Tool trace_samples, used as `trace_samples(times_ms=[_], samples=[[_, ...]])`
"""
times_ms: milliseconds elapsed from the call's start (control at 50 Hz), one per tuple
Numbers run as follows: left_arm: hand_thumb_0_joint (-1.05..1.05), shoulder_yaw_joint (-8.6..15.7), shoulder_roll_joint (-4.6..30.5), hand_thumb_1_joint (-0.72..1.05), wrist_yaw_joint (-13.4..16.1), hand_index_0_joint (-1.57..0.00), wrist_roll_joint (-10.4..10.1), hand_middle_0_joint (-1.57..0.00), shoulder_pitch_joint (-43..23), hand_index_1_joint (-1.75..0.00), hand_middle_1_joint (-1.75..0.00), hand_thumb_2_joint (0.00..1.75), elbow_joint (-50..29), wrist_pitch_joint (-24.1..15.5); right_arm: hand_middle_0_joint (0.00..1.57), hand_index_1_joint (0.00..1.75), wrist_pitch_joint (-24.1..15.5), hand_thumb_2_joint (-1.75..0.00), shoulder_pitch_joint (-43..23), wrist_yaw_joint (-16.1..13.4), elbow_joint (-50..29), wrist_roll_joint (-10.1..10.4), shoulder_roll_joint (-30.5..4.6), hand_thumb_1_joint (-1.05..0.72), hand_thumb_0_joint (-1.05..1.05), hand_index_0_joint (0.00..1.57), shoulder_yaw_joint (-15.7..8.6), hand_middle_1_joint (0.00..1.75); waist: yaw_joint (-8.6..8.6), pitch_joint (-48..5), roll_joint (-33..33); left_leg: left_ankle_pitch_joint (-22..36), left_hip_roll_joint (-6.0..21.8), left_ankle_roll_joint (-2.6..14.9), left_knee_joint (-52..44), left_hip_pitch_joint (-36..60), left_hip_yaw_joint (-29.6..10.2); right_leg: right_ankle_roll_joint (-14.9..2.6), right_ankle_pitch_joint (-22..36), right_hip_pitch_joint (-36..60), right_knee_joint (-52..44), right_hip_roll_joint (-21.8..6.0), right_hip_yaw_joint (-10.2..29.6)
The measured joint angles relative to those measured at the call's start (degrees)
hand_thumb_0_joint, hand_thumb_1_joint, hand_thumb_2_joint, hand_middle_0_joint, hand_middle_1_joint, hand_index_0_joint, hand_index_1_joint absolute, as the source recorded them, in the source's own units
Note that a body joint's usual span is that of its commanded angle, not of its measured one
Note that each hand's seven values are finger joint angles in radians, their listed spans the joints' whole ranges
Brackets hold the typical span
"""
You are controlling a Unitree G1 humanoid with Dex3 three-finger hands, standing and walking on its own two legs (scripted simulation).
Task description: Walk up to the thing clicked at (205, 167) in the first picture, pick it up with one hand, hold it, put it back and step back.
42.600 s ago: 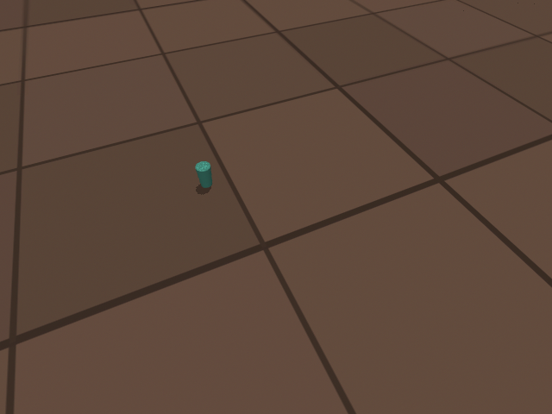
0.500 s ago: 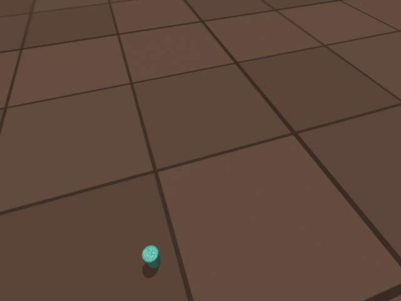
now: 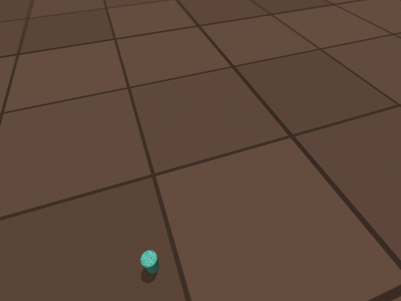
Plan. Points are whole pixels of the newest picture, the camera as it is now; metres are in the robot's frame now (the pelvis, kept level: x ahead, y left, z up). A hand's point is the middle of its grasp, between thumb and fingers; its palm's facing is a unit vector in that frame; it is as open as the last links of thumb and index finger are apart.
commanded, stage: stand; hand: left
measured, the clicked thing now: (151, 262) +0.41 +0.25 -0.72
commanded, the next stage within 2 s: go down in 0.38 s
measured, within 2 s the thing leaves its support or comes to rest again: neither
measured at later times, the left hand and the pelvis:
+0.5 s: hand out of the picture +0.08 +0.24 -0.15, palm faces -0.01 -0.94 -0.34, open 7.4 cm; pelvis +0.00 +0.00 +0.00, yaw +0 degrees
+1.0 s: hand out of the picture +0.13 +0.27 -0.18, palm faces +0.07 -0.94 -0.33, open 15.5 cm; pelvis -0.02 +0.01 -0.05, yaw +2 degrees
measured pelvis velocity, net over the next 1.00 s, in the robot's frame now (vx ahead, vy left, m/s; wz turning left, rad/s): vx -0.02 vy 0.01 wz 0.03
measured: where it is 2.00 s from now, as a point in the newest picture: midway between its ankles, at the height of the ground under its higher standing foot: outside the picture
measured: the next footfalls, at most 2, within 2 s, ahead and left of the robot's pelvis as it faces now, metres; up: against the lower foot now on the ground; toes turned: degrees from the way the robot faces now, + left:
none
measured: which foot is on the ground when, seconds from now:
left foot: down 0.00-1.00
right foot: down 0.00-1.00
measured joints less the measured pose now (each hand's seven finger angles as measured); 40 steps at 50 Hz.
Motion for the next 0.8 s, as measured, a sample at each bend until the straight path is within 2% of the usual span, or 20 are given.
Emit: trace_samples(times_ms=[500,540,580,640,680,800], samples=[[0.01,-0.87,0.54,0.91,-0.23,-0.2,-0.07,-0.2,1.32,-0.3,-0.3,0.9,-0.08,-0.42,0.2,0.3,0.17,-0.9,0.51,0.51,0.5,0.11,-0.52,-0.9,0.01,0.2,-0.01,0.3,-0.11,-0.05,0.03,0.7,0.26,-0.28,-1.09,0.06,0.12,-0.26,0.54,-0.21,-0.66,0.26,0.09],[0.01,-0.21,0.13,0.89,0.37,-0.18,-1.29,-0.18,1.08,-0.28,-0.28,0.88,-2.89,-0.8,0.2,0.3,-0.34,-0.9,2.59,-0.35,-4.51,1.79,-0.4,-0.9,0.01,0.2,0.39,0.3,-0.61,-0.64,0.09,-0.08,0.09,-0.05,1.52,-3.26,-0.7,-0.23,-0.13,-2.84,1.18,0.07,-0.67],[0.01,1.43,-0.43,0.84,0.6,-0.15,-1.11,-0.15,-2.22,-0.24,-0.24,0.83,-2.93,-1.82,0.2,0.3,-1.85,-0.9,4.02,-1.03,-8.85,2.81,0.17,-0.91,0.01,0.2,0.59,0.3,-0.57,-0.4,-0.06,-0.91,-0.06,-0.02,4.6,-6.95,-1.39,-0.27,-0.91,-6.02,3.68,-0.08,-1.28],[0.01,5.03,-0.28,0.72,-0.45,-0.1,1.05,-0.1,-6.98,-0.2,-0.2,0.71,-1.99,-1.63,0.2,0.3,-2.77,-0.91,4.56,-1.19,-13.2,2.47,1.95,-0.92,0.01,0.2,0.09,0.3,-0.71,-1.1,-0.85,-2.26,-0.02,-0.28,9.3,-13.04,-1.62,-0.4,-2.16,-11.95,8.1,0.0,-1.39],[0.01,7.06,-0.02,0.61,-1.04,-0.08,2.18,-0.08,-7.22,-0.18,-0.18,0.61,-4.1,-1.25,0.2,0.3,-3.04,-0.91,5.1,-1.11,-15.68,2.11,3.14,-0.93,0.01,0.2,-0.22,0.3,-0.92,-1.97,-1.32,-3.23,0.07,-0.33,11.77,-15.89,-1.46,-0.44,-2.97,-14.85,10.46,0.13,-1.18],[0.01,8.25,0.44,0.27,-1.99,-0.05,3.39,-0.05,-4.17,-0.15,-0.15,0.39,-10.73,3.87,0.2,0.3,-3.54,-0.91,6.6,-1.06,-21.03,2.08,4.78,-0.92,0.01,0.2,-0.05,0.3,-1.77,-3.86,-1.0,-5.47,0.0,0.0,16.36,-19.85,-1.66,-0.14,-4.69,-18.3,14.05,0.09,-1.29]])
